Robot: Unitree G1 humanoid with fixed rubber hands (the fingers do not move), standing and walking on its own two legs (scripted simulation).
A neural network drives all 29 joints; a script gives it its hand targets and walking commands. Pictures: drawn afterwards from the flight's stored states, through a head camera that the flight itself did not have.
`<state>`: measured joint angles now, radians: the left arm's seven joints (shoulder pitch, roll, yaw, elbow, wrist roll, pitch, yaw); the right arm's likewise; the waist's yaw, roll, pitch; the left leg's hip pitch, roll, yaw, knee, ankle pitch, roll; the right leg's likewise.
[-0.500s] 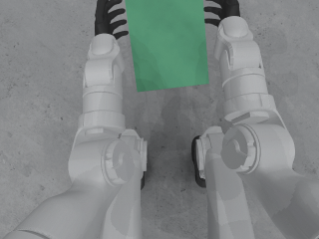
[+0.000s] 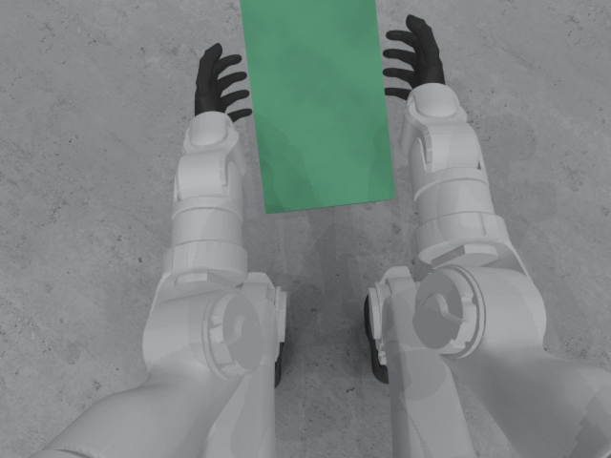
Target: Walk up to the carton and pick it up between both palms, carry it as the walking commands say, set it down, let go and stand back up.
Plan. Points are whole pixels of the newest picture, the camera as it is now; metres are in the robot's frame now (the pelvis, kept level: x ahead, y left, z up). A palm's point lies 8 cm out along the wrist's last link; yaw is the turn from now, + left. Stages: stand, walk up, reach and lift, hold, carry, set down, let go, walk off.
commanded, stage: reach and lift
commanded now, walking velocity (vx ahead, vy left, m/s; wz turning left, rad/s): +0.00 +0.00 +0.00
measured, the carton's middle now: (318, 109) +0.53 +0.00 -0.14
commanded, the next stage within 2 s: none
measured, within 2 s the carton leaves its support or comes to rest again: neither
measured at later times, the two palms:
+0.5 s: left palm (192, 104) +0.48 +0.12 +0.02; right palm (445, 76) +0.49 -0.12 +0.02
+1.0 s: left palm (155, 89) +0.46 +0.12 +0.09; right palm (474, 65) +0.46 -0.11 +0.09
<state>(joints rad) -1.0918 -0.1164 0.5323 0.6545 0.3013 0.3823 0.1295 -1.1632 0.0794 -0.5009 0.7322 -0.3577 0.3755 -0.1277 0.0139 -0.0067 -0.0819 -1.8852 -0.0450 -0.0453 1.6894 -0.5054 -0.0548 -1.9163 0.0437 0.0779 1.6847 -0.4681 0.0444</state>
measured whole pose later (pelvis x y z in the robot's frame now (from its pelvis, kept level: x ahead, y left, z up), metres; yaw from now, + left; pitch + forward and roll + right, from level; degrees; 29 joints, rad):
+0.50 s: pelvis +0.01 +0.00 +0.06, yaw -1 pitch +37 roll +1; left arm -0.96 -0.17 0.53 0.63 0.32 0.37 0.12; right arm -1.01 0.14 -0.51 0.69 -0.37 0.36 -0.13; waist 0.02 -0.01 -0.14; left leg -1.66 -0.04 -0.05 1.50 -0.48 -0.05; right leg -1.69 0.04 0.07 1.49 -0.45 0.04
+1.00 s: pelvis +0.03 +0.00 +0.12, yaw -1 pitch +31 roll +0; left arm -0.81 -0.22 0.51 0.60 0.33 0.33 0.12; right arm -0.83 0.19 -0.49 0.64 -0.37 0.33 -0.13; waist 0.03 0.00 -0.15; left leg -1.38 -0.03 -0.06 1.26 -0.43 -0.04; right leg -1.40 0.03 0.07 1.24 -0.40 0.03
